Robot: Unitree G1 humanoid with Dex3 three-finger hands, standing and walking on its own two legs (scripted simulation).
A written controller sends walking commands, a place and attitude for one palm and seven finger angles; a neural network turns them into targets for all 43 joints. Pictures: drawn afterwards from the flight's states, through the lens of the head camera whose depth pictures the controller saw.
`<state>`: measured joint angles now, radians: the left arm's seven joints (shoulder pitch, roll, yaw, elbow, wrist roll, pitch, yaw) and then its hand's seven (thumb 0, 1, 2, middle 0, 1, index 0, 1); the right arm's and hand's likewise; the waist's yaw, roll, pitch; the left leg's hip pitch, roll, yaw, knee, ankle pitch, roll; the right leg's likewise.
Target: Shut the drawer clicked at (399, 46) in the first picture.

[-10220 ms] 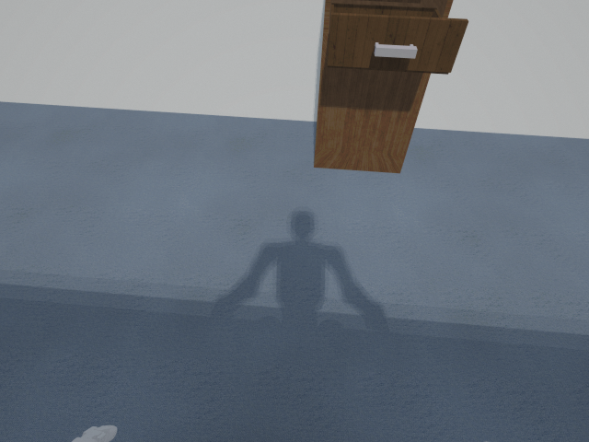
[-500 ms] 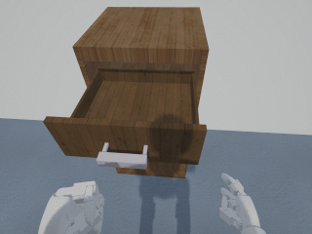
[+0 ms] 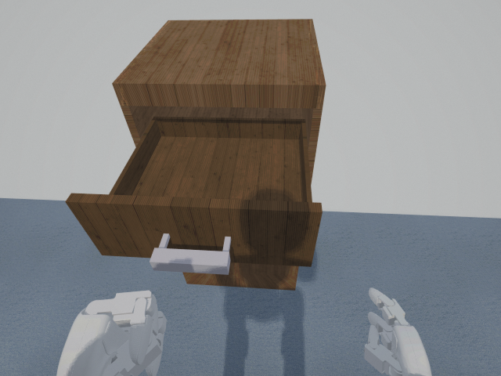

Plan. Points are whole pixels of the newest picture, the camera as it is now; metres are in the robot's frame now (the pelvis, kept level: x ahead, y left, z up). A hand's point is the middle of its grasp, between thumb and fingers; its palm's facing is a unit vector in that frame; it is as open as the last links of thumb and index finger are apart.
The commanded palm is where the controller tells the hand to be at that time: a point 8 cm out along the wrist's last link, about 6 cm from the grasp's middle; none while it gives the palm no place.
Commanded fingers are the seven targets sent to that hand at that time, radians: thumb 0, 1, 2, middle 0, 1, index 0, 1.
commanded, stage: raise the hand and make a fist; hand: left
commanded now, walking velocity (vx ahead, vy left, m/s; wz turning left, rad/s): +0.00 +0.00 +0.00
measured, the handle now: (193, 250) +0.31 +0.13 +0.04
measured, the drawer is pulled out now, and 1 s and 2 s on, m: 0.30 0.30 0.30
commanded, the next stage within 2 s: bring the fist close to the handle in 0.02 s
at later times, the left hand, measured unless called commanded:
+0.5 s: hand (183, 329) +0.16 +0.10 +0.10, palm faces -0.01 -1.00 -0.02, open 3.3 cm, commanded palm +0.13 +0.15 +0.10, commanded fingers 0.00 0.90 0.90 -1.40 -1.60 -1.40 -1.60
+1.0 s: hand (203, 316) +0.20 +0.09 +0.05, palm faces -0.02 -1.00 -0.02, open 3.3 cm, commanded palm +0.18 +0.15 +0.05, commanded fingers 0.00 0.90 0.90 -1.40 -1.60 -1.40 -1.60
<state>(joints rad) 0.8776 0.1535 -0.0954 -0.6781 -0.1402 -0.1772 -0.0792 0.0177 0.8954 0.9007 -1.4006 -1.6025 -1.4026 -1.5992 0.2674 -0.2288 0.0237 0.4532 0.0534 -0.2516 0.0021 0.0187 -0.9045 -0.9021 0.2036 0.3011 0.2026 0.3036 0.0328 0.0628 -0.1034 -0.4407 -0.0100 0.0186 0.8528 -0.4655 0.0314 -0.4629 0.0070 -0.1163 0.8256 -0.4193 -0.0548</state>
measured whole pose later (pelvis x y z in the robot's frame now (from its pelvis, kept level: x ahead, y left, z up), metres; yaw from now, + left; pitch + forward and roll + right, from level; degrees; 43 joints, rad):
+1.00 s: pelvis +0.00 +0.00 -0.02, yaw +0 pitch +11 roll +0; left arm 0.54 0.10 -0.16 -0.27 -0.07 -0.30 0.02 0.02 0.90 0.90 -1.40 -1.60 -1.40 -1.60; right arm 0.26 -0.24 0.03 0.42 0.01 -0.16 0.02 0.02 -0.90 -0.90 0.20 0.30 0.20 0.30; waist -0.01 0.04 -0.11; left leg -0.67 -0.01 0.03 1.00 -0.52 0.03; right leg -0.70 0.00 -0.11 0.99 -0.47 -0.07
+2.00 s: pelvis +0.00 +0.00 -0.03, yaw +0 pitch +13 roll -1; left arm 0.37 0.12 -0.14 -0.14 -0.08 -0.31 0.05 0.01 0.87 0.92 -1.40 -1.60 -1.40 -1.60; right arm 0.26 -0.25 0.03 0.44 0.01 -0.10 0.01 0.02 -0.91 -0.90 0.20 0.30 0.20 0.30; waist -0.02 0.04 -0.12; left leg -0.73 -0.01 0.02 1.03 -0.52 0.03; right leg -0.75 0.00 -0.12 1.00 -0.48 -0.06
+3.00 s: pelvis -0.02 +0.01 -0.02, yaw -1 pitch +13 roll +0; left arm -0.35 0.12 0.01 0.57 -0.09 -0.38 0.09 -0.01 0.87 0.95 -1.40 -1.60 -1.40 -1.60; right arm 0.25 -0.25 0.02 0.61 0.01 -0.05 0.02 0.01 -0.91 -0.90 0.20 0.30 0.20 0.30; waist -0.06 0.03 -0.09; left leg -0.73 -0.02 0.04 0.96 -0.46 0.04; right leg -0.76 -0.01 -0.09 0.94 -0.41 -0.05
